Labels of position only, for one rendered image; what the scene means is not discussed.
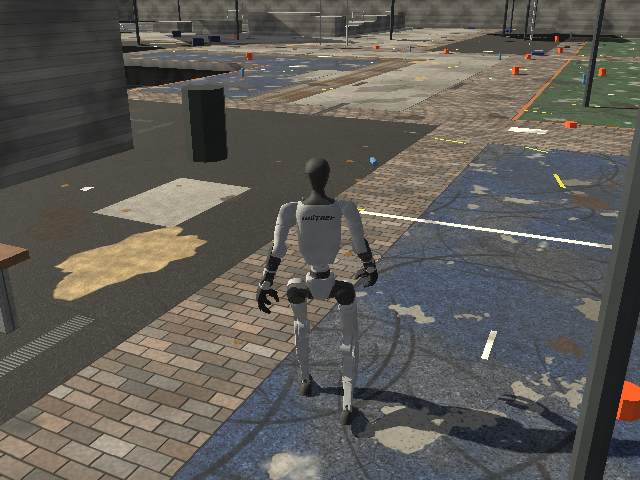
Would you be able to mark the robot left hand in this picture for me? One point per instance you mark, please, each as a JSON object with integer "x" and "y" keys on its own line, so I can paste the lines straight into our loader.
{"x": 261, "y": 298}

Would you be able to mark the left robot shin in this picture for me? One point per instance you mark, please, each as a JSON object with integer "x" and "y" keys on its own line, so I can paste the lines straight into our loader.
{"x": 303, "y": 352}

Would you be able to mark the robot left forearm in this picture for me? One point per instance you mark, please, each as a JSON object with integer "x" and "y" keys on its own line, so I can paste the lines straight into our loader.
{"x": 270, "y": 270}

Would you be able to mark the robot right forearm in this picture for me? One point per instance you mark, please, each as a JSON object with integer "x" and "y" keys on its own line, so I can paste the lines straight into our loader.
{"x": 367, "y": 259}

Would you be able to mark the right robot upper arm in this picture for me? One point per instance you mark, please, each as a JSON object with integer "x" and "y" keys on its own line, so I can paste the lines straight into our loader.
{"x": 349, "y": 210}

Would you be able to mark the robot right hand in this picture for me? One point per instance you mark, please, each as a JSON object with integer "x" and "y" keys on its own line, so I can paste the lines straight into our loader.
{"x": 363, "y": 273}

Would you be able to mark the humanoid robot head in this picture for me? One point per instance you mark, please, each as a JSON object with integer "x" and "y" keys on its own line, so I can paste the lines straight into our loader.
{"x": 317, "y": 173}

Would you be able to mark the left robot upper arm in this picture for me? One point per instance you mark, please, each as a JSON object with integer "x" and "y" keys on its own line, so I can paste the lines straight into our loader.
{"x": 286, "y": 212}

